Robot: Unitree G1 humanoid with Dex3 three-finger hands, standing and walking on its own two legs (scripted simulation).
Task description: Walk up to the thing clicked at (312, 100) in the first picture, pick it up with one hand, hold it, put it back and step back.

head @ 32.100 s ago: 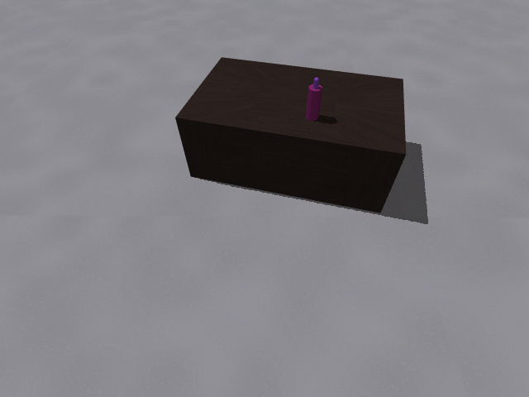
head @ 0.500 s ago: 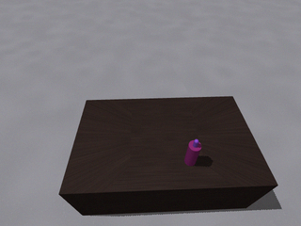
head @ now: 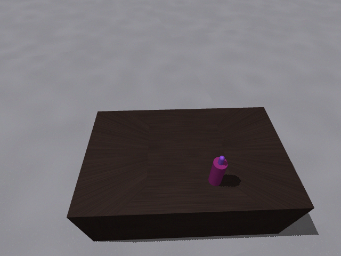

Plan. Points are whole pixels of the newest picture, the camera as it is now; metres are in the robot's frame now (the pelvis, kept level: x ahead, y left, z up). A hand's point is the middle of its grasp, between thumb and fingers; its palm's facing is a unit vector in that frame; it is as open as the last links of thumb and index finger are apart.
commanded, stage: stand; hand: right
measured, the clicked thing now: (218, 169) +0.50 -0.17 -0.30
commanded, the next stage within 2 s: step back in 0.40 s
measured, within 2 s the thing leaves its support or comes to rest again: neither
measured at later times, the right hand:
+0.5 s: hand out of the picture +0.07 -0.26 -0.16, palm faces -0.01 +0.94 -0.35, open 7.4 cm
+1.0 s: hand out of the picture -0.02 -0.25 -0.17, palm faces -0.08 +0.90 -0.43, open 7.3 cm
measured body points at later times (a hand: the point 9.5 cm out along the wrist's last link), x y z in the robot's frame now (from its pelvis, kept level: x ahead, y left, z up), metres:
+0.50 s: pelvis -0.01 +0.00 -0.01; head +0.02 +0.00 +0.44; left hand +0.07 +0.31 -0.14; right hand +0.07 -0.31 -0.13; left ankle +0.01 +0.14 -0.75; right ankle +0.00 -0.14 -0.75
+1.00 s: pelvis -0.10 +0.03 -0.03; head -0.02 +0.05 +0.41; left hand +0.05 +0.34 -0.16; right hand -0.02 -0.29 -0.15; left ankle -0.13 +0.12 -0.75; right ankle +0.00 -0.14 -0.75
